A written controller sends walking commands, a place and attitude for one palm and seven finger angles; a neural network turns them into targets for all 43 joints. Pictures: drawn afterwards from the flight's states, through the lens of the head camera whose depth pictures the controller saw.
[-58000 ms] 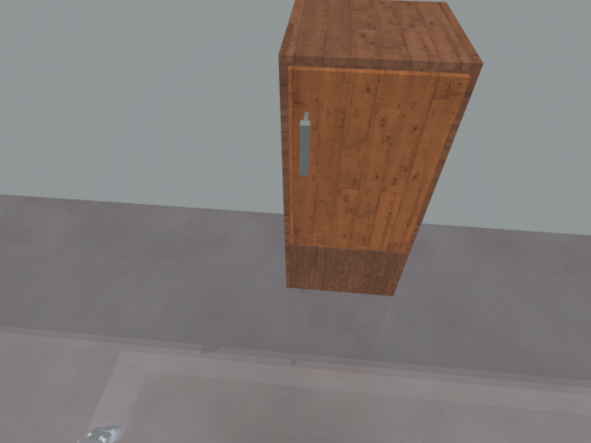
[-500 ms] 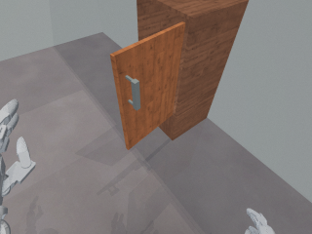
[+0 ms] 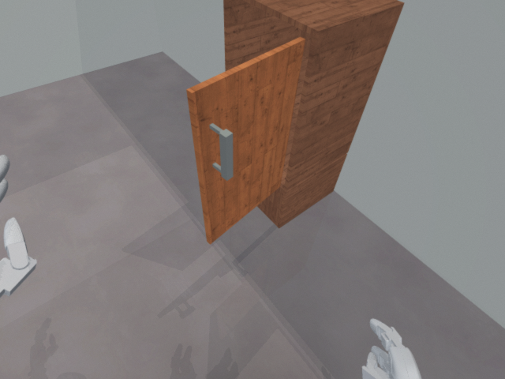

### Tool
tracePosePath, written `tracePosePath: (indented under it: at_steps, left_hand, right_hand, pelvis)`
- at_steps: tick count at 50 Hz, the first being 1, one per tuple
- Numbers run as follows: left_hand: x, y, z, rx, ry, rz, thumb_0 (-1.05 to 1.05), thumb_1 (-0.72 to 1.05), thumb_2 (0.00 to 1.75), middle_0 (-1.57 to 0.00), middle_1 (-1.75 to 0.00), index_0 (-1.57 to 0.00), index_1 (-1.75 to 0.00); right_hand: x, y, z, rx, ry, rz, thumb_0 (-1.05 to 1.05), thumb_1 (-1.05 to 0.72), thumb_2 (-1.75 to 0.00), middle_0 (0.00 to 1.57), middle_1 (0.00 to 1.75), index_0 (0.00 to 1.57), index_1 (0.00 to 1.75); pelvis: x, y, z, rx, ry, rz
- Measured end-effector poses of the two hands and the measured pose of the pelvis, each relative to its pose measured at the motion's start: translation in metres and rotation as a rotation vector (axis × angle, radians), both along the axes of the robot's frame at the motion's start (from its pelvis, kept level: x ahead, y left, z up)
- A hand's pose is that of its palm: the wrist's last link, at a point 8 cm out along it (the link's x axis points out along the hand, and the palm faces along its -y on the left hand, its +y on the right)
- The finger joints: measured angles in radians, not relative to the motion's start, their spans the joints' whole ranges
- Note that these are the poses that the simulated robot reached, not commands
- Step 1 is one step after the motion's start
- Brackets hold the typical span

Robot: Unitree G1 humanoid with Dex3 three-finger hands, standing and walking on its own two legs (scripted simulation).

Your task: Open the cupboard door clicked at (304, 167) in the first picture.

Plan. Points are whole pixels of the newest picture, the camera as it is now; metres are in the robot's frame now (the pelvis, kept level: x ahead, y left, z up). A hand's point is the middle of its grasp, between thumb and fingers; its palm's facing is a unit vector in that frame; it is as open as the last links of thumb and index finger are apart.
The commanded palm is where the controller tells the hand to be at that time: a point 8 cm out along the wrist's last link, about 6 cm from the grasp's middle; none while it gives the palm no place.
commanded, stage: let the arm hang, fingers relaxed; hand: left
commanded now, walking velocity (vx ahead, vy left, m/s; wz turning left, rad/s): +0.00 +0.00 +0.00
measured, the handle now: (220, 152) +0.61 +0.12 -0.04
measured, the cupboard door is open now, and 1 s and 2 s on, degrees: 98 98 98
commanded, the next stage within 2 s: look to check the result in 1.10 s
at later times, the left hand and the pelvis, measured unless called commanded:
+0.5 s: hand out of the picture -0.07 +0.19 -0.18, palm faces +0.06 -0.98 -0.21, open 7.1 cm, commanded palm none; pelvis -0.03 +0.00 +0.00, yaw +3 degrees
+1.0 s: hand out of the picture -0.03 +0.16 -0.18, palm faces +0.06 -0.98 -0.17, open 7.3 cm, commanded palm none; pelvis -0.02 +0.00 +0.00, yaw +1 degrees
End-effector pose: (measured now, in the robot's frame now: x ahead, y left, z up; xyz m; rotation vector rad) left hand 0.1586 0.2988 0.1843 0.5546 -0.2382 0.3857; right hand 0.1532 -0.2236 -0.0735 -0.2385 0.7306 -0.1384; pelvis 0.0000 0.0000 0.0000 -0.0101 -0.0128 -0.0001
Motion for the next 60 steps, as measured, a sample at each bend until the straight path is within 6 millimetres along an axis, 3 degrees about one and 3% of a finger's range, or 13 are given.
tracePosePath:
  at_steps: [1,3,5,7,11,15,22,26,29,33,39,47,60]
  left_hand:
    - [0.002,0.002,-0.004,0.008,0.003,-0.007,0.02,0.89,0.89,-0.21,-0.3,-0.22,-0.3]
    - [0.013,0.011,-0.041,-0.037,0.156,0.0,0.01,0.89,0.89,-0.2,-0.3,-0.21,-0.3]
    - [0.018,0.015,-0.099,-0.132,0.403,0.038,0.01,0.9,0.9,-0.2,-0.3,-0.2,-0.3]
    - [0.007,0.009,-0.162,-0.225,0.666,0.07,0.01,0.9,0.9,-0.19,-0.3,-0.2,-0.3]
    - [-0.051,-0.03,-0.263,-0.403,1.082,0.083,0.01,0.91,0.89,-0.19,-0.3,-0.2,-0.3]
    - [-0.122,-0.075,-0.322,-0.586,1.35,0.108,0.01,0.93,0.89,-0.2,-0.3,-0.2,-0.3]
    - [-0.208,-0.067,-0.334,-0.65,1.553,0.272,0.0,0.99,0.89,-0.2,-0.3,-0.21,-0.3]
    - [-0.239,-0.061,-0.327,-0.647,1.628,0.338,0.0,0.96,0.89,-0.2,-0.3,-0.21,-0.3]
    - [-0.249,-0.058,-0.323,-0.641,1.652,0.369,0.01,0.94,0.89,-0.2,-0.3,-0.2,-0.3]
    - [-0.247,-0.058,-0.321,-0.636,1.645,0.375,0.01,0.92,0.89,-0.2,-0.3,-0.2,-0.3]
    - [-0.224,-0.067,-0.325,-0.644,1.591,0.33,0.01,0.91,0.89,-0.19,-0.3,-0.2,-0.3]
    - [-0.192,-0.085,-0.331,-0.669,1.536,0.255,0.01,0.91,0.89,-0.2,-0.3,-0.2,-0.3]
    - [-0.194,-0.086,-0.329,-0.672,1.569,0.282,0.01,0.92,0.89,-0.2,-0.3,-0.2,-0.3]
  right_hand:
    - [0.001,-0.001,-0.002,0.011,-0.015,0.012,0.02,-0.9,-0.9,0.2,0.3,0.2,0.3]
    - [0.002,-0.005,-0.013,0.029,0.013,0.049,0.01,-0.9,-0.9,0.2,0.3,0.2,0.3]
    - [-0.001,-0.011,-0.027,0.038,0.062,0.055,0.01,-0.9,-0.9,0.2,0.3,0.2,0.3]
    - [-0.008,-0.016,-0.039,0.045,0.107,0.04,0.01,-0.9,-0.9,0.2,0.3,0.2,0.3]
    - [-0.043,-0.023,-0.05,0.036,0.231,0.003,0.01,-0.9,-0.9,0.2,0.3,0.2,0.3]
    - [-0.095,-0.026,-0.054,0.007,0.416,-0.028,0.01,-0.91,-0.9,0.2,0.3,0.2,0.3]
    - [-0.171,-0.02,-0.061,0.01,0.677,-0.075,0.01,-0.91,-0.9,0.2,0.3,0.2,0.3]
    - [-0.191,-0.009,-0.068,0.047,0.73,-0.096,0.01,-0.91,-0.9,0.2,0.3,0.2,0.3]
    - [-0.198,0.001,-0.073,0.078,0.74,-0.105,0.01,-0.91,-0.9,0.2,0.3,0.2,0.3]
    - [-0.2,0.014,-0.078,0.116,0.733,-0.108,0.01,-0.91,-0.9,0.2,0.3,0.2,0.3]
    - [-0.194,0.027,-0.081,0.151,0.706,-0.107,0.01,-0.91,-0.9,0.2,0.3,0.2,0.3]
    - [-0.189,0.028,-0.079,0.149,0.695,-0.12,0.01,-0.91,-0.9,0.2,0.3,0.2,0.3]
    - [-0.182,0.019,-0.076,0.129,0.709,-0.13,0.01,-0.91,-0.9,0.2,0.3,0.19,0.3]
  pelvis:
    - [-0.001,0.001,-0.001,-0.003,0.008,0.006]
    - [-0.006,0.006,-0.003,-0.006,0.022,0.02]
    - [-0.011,0.01,-0.006,-0.003,0.032,0.025]
    - [-0.016,0.012,-0.008,0.001,0.032,0.024]
    - [-0.019,0.008,-0.009,0.01,0.021,0.021]
    - [-0.021,0.002,-0.008,0.01,0.006,0.028]
    - [-0.025,-0.002,-0.003,-0.009,-0.002,0.047]
    - [-0.026,0.001,-0.002,-0.009,-0.004,0.044]
    - [-0.026,0.003,-0.001,-0.006,-0.006,0.039]
    - [-0.025,0.005,-0.001,-0.001,-0.009,0.032]
    - [-0.024,0.006,-0.001,0.006,-0.012,0.027]
    - [-0.02,0.006,-0.001,0.009,-0.008,0.024]
    - [-0.012,0.002,0.001,0.011,-0.006,0.026]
